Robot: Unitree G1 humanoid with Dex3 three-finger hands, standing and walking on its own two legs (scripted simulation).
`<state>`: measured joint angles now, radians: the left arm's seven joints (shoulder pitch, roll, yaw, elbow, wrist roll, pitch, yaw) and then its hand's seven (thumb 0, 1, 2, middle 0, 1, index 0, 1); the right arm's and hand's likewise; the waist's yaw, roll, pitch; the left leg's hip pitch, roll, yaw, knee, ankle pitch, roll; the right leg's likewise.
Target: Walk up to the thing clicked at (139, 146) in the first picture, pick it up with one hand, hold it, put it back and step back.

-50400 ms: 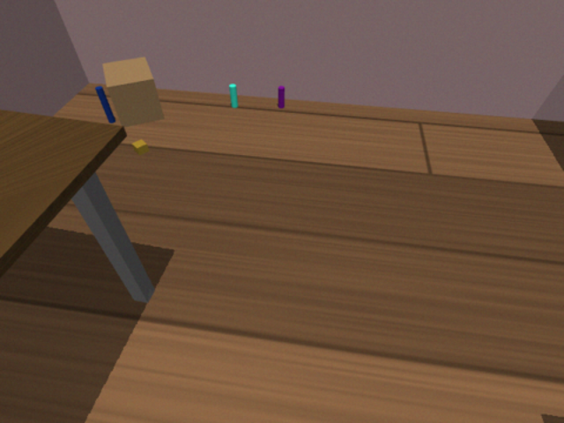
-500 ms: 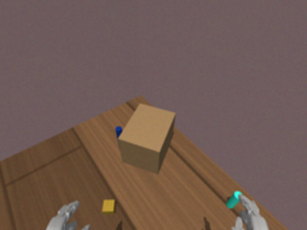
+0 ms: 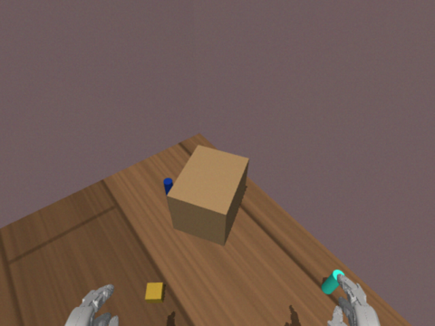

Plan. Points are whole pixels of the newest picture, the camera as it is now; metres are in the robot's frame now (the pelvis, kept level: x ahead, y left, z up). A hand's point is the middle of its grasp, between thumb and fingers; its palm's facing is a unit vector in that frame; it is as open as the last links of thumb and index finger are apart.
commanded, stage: stand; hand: left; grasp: from above
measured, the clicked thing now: (155, 292) +0.43 +0.25 -0.69
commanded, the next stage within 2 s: none
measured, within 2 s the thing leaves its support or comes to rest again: neither
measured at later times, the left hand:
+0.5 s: hand out of the picture +0.06 +0.24 -0.11, palm faces +0.05 -0.94 -0.33, open 7.4 cm
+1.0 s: hand out of the picture +0.03 +0.25 -0.09, palm faces +0.04 -0.94 -0.35, open 7.4 cm
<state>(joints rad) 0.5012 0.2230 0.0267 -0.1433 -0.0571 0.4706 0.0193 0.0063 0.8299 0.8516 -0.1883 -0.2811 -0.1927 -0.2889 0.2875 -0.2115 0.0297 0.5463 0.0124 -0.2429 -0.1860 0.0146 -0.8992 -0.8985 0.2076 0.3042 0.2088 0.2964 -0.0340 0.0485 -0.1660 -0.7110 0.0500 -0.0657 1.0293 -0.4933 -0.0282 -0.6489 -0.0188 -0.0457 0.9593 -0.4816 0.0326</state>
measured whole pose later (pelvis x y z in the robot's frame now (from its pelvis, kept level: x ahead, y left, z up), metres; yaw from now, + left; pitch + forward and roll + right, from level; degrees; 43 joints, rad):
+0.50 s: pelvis +0.00 +0.00 +0.05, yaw +1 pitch -2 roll +0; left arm 0.23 0.28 0.04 0.93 0.03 0.02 0.03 0.01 0.90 0.89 -0.20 -0.30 -0.20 -0.30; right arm 0.19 -0.29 -0.04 0.98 -0.04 0.00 -0.02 0.01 -0.91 -0.90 0.20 0.30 0.21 0.30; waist 0.02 0.01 0.05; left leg -0.29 0.02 -0.03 0.65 -0.33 -0.01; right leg -0.25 -0.05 -0.03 0.63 -0.34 0.04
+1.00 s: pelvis -0.01 +0.00 +0.07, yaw +1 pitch -4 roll +0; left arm 0.16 0.31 0.03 1.14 0.02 0.00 0.03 0.00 0.90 0.90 -0.20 -0.30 -0.20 -0.30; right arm 0.14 -0.30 -0.03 1.12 -0.02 0.01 -0.01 0.01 -0.91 -0.90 0.21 0.30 0.21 0.30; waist 0.02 0.02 0.07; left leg -0.14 0.02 -0.04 0.41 -0.19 -0.02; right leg -0.10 -0.05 -0.04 0.39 -0.21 0.04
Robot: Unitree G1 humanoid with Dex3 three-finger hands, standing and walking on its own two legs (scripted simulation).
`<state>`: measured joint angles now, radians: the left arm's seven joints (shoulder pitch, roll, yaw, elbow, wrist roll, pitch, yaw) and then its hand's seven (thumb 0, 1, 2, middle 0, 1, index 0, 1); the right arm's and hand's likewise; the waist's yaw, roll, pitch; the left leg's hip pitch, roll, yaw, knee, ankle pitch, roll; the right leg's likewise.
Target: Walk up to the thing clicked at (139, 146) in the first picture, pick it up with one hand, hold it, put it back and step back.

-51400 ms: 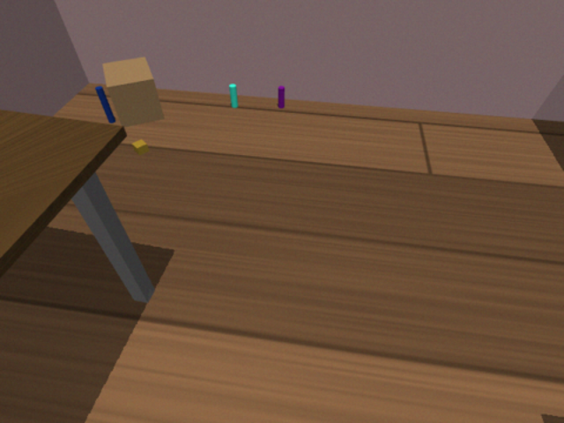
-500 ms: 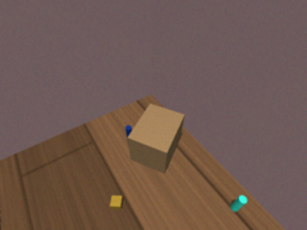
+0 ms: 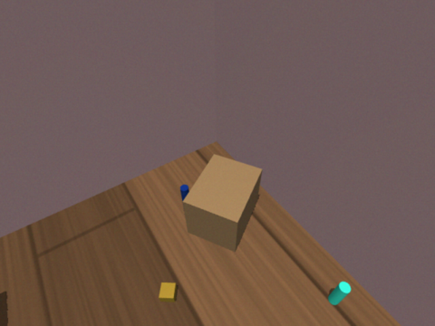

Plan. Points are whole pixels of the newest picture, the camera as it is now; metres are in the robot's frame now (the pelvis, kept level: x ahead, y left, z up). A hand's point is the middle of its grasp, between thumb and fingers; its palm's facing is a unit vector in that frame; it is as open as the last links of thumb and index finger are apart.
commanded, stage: stand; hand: left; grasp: from above
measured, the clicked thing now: (168, 292) +0.44 +0.25 -0.75
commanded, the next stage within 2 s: step back in 1.52 s
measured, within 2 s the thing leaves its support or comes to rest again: neither
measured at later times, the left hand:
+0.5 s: hand out of the picture +0.08 +0.24 -0.16, palm faces +0.01 -0.94 -0.33, open 7.4 cm
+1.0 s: hand out of the picture +0.09 +0.24 -0.16, palm faces +0.01 -0.94 -0.34, open 7.4 cm
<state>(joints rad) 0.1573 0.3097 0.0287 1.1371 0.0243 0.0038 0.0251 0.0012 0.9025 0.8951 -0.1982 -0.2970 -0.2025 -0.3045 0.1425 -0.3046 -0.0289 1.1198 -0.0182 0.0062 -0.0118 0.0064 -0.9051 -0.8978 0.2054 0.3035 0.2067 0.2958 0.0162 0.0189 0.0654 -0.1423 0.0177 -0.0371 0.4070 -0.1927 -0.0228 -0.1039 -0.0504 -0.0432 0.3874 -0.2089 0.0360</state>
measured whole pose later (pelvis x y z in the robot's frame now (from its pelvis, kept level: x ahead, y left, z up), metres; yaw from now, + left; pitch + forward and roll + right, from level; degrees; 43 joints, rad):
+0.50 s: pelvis +0.01 -0.01 +0.00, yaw +0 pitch -3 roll +0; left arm 0.11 0.31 0.03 1.16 0.01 0.00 0.01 0.00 0.90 0.90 -0.20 -0.30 -0.20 -0.30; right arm 0.12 -0.32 -0.01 1.14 -0.01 0.01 -0.01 0.01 -0.91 -0.90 0.21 0.30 0.21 0.30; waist 0.01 0.01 0.07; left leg -0.13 0.03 -0.04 0.38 -0.20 -0.03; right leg -0.09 -0.03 -0.05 0.35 -0.20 0.03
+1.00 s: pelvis +0.02 -0.01 +0.00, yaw +0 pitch -3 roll +0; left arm 0.10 0.32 0.03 1.15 0.01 0.00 0.01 0.00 0.90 0.90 -0.20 -0.30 -0.20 -0.30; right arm 0.10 -0.33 -0.01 1.14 -0.01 0.00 -0.01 0.01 -0.91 -0.90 0.21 0.30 0.21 0.30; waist 0.01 0.01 0.06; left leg -0.11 0.03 -0.03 0.35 -0.19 -0.03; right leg -0.08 -0.04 -0.04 0.33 -0.20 0.03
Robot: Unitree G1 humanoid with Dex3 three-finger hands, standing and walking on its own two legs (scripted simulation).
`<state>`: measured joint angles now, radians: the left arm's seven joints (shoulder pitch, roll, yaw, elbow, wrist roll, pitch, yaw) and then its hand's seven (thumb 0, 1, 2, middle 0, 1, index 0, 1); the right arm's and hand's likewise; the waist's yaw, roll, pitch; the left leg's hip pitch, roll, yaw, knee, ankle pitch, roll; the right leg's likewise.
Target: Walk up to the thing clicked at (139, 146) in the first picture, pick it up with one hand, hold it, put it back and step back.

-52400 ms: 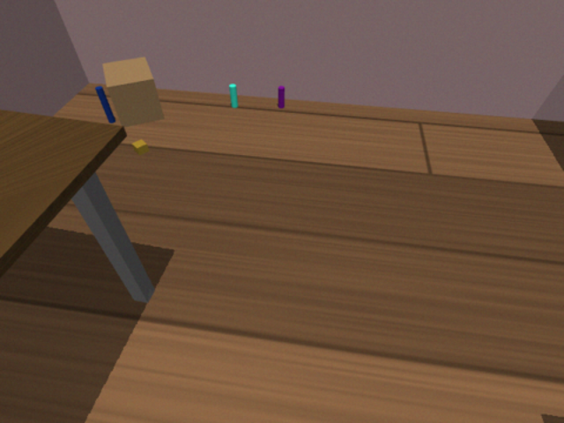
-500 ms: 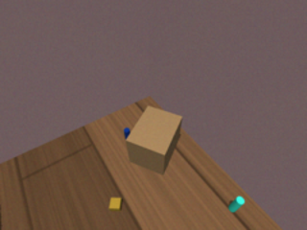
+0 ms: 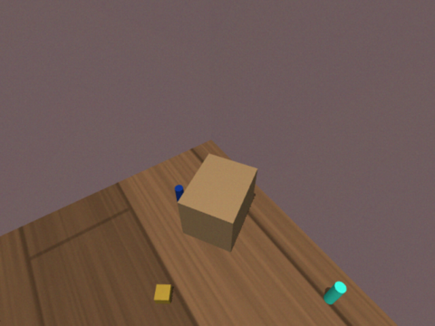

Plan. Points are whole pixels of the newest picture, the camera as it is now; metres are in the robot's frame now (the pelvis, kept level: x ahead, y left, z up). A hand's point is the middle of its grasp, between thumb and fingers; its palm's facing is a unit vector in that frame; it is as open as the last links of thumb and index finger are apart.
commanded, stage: stand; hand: left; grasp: from above
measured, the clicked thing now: (163, 294) +0.43 +0.26 -0.76
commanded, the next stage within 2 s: step back in 0.52 s
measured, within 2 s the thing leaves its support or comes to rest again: neither
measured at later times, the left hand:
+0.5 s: hand out of the picture +0.07 +0.25 -0.16, palm faces +0.01 -0.94 -0.34, open 7.4 cm
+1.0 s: hand out of the picture +0.07 +0.30 -0.18, palm faces -0.03 -0.93 -0.36, open 7.4 cm
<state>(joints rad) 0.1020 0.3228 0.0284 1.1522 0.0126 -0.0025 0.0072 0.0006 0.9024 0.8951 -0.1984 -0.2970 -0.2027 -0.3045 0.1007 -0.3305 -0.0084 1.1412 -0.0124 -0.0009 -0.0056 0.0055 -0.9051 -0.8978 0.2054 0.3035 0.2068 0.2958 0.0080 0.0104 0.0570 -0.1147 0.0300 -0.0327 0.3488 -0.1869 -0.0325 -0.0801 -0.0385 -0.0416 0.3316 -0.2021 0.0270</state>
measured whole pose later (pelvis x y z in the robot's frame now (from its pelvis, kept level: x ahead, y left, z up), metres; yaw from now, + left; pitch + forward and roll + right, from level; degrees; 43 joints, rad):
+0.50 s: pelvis +0.00 -0.01 +0.00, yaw +0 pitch -3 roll +0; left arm 0.11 0.33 0.02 1.14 0.01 -0.01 0.00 0.00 0.90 0.89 -0.20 -0.30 -0.20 -0.30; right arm 0.11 -0.34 0.00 1.14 -0.01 0.00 0.00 0.01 -0.91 -0.90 0.21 0.30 0.21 0.30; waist 0.00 0.01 0.05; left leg -0.12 0.04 -0.04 0.34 -0.18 -0.04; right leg -0.09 -0.03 -0.04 0.34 -0.20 0.02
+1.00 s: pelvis -0.07 +0.04 -0.02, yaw +0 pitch +0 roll -1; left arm 0.03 0.39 0.06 0.90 0.00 0.06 0.04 0.00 0.91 0.90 -0.20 -0.30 -0.20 -0.30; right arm 0.14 -0.34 -0.05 0.93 -0.03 0.04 -0.01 0.01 -0.90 -0.90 0.21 0.30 0.21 0.30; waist -0.02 -0.05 0.21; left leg -0.31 -0.02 0.00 0.59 -0.28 0.04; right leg -0.46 0.12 0.16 1.14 -0.53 -0.01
